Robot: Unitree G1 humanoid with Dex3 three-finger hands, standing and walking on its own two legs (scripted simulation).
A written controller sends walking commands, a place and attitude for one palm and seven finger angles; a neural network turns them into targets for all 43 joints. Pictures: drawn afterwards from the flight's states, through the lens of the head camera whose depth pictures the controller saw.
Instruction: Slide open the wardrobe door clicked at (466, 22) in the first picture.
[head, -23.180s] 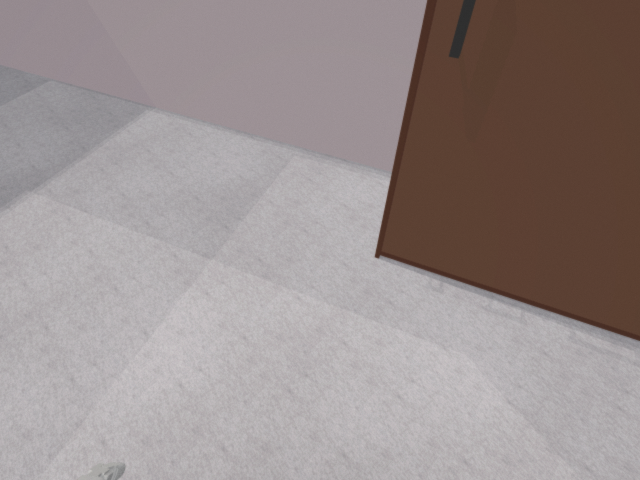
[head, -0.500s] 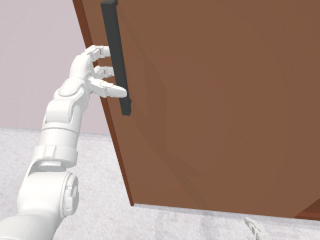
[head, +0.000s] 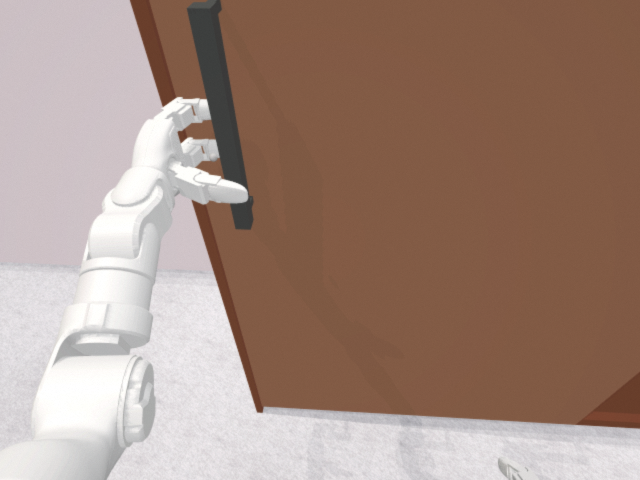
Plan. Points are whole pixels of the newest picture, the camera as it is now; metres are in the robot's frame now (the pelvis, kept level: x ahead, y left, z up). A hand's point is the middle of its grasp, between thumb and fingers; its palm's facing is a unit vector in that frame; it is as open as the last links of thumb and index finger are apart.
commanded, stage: slide the fingers in behind the handle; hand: left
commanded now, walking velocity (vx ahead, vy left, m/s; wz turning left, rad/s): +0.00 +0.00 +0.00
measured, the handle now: (231, 129) +0.48 +0.13 +0.23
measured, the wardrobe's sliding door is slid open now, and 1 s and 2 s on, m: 0.00 0.00 0.00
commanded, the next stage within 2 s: grip the handle and tug to test in 1.42 s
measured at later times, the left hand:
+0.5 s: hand (226, 157) +0.42 +0.12 +0.23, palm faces +0.00 -1.00 -0.01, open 14.0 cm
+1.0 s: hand (236, 157) +0.42 +0.11 +0.23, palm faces +0.00 -1.00 +0.00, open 14.2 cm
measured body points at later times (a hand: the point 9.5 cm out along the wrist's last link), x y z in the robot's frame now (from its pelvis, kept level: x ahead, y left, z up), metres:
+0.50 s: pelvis +0.01 +0.00 +0.00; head -0.02 -0.01 +0.45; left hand +0.41 +0.18 +0.23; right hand +0.17 -0.24 -0.09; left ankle -0.01 +0.12 -0.74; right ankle +0.01 -0.11 -0.74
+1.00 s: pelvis +0.01 +0.00 +0.00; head -0.02 -0.02 +0.45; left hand +0.41 +0.17 +0.23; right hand +0.16 -0.25 -0.10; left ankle -0.01 +0.12 -0.74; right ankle +0.01 -0.11 -0.74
